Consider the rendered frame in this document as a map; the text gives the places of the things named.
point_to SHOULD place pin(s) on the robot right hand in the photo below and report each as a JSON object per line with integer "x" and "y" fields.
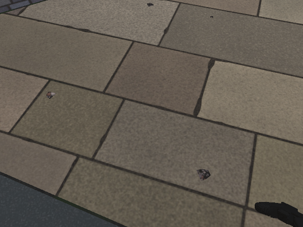
{"x": 283, "y": 211}

